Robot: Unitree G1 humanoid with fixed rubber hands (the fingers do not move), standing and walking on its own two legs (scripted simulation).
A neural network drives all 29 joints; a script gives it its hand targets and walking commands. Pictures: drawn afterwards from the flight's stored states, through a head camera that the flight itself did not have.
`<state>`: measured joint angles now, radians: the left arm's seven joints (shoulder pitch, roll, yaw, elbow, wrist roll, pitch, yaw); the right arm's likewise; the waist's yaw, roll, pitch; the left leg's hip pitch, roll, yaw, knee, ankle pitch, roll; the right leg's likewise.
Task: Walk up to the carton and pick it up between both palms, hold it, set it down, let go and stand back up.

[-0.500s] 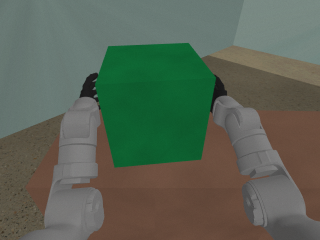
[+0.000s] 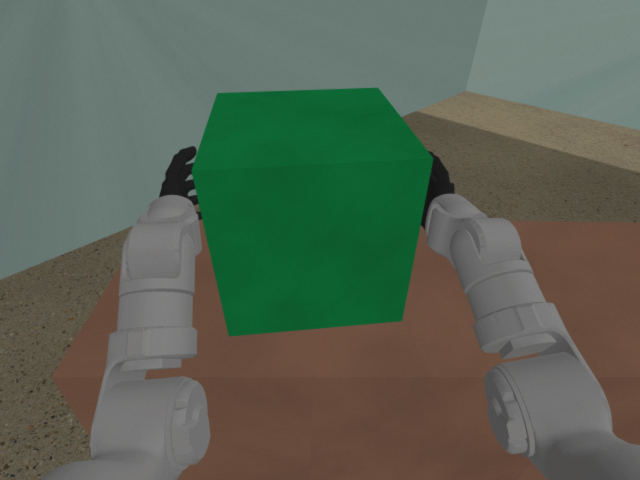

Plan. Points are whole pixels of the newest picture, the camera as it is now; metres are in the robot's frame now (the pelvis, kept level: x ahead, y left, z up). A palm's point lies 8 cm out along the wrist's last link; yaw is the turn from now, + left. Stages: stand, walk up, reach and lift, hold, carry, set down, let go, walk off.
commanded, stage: hold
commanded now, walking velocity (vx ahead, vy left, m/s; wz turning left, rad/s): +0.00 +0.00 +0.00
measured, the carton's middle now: (307, 204) +0.40 +0.01 +0.21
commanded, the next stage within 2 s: none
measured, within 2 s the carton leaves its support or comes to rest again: neither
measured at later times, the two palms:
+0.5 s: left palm (178, 208) +0.36 +0.17 +0.23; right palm (437, 207) +0.36 -0.15 +0.23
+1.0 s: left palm (176, 207) +0.36 +0.17 +0.23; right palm (436, 207) +0.36 -0.14 +0.23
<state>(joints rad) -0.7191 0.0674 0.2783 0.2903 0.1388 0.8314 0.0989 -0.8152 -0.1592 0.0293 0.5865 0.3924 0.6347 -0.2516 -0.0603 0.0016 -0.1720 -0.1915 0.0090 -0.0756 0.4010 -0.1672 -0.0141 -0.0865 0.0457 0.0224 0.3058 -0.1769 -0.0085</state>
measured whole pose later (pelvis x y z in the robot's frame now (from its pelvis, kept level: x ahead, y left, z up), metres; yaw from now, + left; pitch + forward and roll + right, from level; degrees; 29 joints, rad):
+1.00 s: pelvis +0.00 +0.00 +0.00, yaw +0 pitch -2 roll -2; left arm -0.74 0.08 0.28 0.33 0.13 0.82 0.10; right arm -0.83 -0.16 0.02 0.62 0.39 0.63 -0.25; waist -0.06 0.00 -0.18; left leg -0.20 0.01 -0.08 0.40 -0.16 -0.01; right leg -0.10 0.05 0.03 0.31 -0.17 -0.01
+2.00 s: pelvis +0.00 +0.00 +0.00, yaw +0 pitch -2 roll -2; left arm -0.73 0.07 0.27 0.30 0.13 0.82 0.10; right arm -0.82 -0.16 0.03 0.59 0.39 0.63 -0.25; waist -0.06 0.00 -0.18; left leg -0.20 0.01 -0.08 0.41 -0.17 -0.01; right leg -0.10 0.05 0.03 0.31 -0.17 -0.01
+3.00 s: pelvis +0.00 +0.00 +0.00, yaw +0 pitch -2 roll -2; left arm -0.73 0.07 0.28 0.32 0.13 0.82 0.10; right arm -0.83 -0.16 0.03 0.61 0.39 0.63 -0.25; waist -0.06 0.00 -0.18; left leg -0.20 0.01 -0.09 0.41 -0.17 -0.01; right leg -0.09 0.05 0.03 0.31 -0.17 -0.01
